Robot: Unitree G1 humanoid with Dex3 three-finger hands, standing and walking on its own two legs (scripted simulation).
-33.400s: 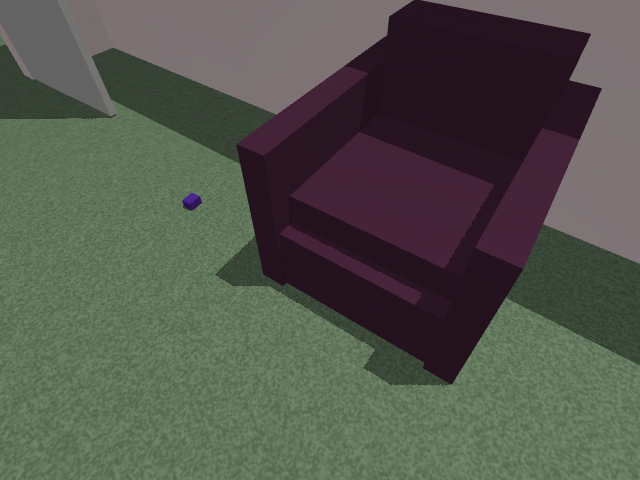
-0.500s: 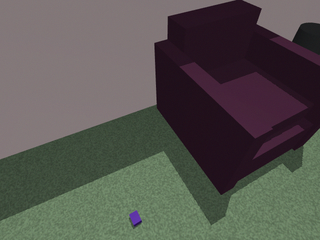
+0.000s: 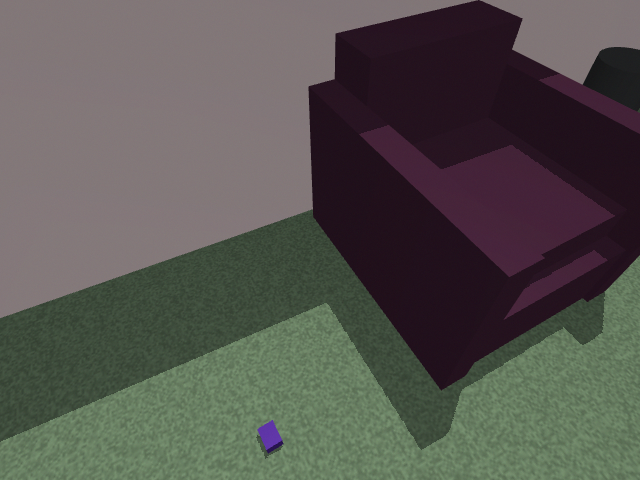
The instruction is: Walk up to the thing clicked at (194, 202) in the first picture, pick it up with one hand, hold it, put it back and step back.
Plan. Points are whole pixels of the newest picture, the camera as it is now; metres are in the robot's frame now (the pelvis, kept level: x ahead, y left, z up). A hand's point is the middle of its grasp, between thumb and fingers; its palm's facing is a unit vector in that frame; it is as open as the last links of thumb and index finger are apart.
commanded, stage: stand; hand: left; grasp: from above
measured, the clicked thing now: (270, 436) +0.37 +0.18 -0.76
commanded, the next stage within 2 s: rise first in 1.04 s
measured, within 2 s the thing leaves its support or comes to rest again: neither
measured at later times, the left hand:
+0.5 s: hand out of the picture +0.07 +0.26 -0.16, palm faces -0.03 -0.94 -0.35, open 7.4 cm
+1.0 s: hand out of the picture +0.08 +0.26 -0.16, palm faces -0.03 -0.94 -0.35, open 7.4 cm
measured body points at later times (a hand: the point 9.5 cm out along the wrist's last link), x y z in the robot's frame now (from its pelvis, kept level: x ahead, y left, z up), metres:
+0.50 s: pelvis +0.00 +0.00 +0.00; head +0.01 +0.00 +0.45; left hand +0.07 +0.30 -0.13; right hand +0.07 -0.30 -0.13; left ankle +0.01 +0.14 -0.75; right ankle +0.00 -0.14 -0.75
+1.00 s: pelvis +0.00 +0.00 +0.00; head +0.01 +0.00 +0.45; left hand +0.08 +0.30 -0.13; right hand +0.08 -0.30 -0.13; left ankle +0.01 +0.14 -0.75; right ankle +0.00 -0.14 -0.75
